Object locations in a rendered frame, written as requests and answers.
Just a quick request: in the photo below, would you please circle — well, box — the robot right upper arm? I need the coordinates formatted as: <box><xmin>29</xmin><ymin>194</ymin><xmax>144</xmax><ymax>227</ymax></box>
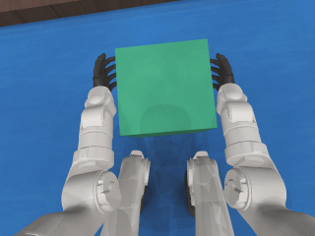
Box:
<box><xmin>223</xmin><ymin>165</ymin><xmax>315</xmax><ymax>236</ymax></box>

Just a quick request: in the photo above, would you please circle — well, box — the left robot hand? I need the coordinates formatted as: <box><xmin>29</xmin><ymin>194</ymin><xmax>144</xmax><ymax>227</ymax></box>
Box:
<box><xmin>93</xmin><ymin>53</ymin><xmax>117</xmax><ymax>91</ymax></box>

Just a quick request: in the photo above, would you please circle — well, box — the robot left upper arm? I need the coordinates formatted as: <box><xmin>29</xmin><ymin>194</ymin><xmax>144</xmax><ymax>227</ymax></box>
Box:
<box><xmin>12</xmin><ymin>169</ymin><xmax>122</xmax><ymax>236</ymax></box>

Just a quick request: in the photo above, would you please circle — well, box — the right robot hand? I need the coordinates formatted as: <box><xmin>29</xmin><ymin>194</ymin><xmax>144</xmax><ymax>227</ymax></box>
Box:
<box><xmin>210</xmin><ymin>53</ymin><xmax>235</xmax><ymax>91</ymax></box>

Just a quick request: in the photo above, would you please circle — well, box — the robot right forearm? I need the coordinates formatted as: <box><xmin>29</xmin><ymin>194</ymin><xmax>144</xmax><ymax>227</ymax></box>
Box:
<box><xmin>216</xmin><ymin>83</ymin><xmax>286</xmax><ymax>199</ymax></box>

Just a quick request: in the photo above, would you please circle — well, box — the robot right foot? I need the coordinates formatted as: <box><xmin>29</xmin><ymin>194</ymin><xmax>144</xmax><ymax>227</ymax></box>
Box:
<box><xmin>184</xmin><ymin>170</ymin><xmax>196</xmax><ymax>216</ymax></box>

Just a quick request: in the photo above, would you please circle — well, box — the robot left forearm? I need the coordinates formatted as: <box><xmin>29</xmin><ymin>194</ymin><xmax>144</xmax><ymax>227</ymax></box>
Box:
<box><xmin>61</xmin><ymin>86</ymin><xmax>117</xmax><ymax>206</ymax></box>

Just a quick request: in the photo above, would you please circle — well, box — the carton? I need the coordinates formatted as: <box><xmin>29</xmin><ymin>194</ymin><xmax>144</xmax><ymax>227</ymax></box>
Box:
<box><xmin>115</xmin><ymin>38</ymin><xmax>218</xmax><ymax>138</ymax></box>

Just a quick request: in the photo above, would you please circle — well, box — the robot left shin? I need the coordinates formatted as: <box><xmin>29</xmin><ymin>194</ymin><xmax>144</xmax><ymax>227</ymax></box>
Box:
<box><xmin>120</xmin><ymin>149</ymin><xmax>145</xmax><ymax>198</ymax></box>

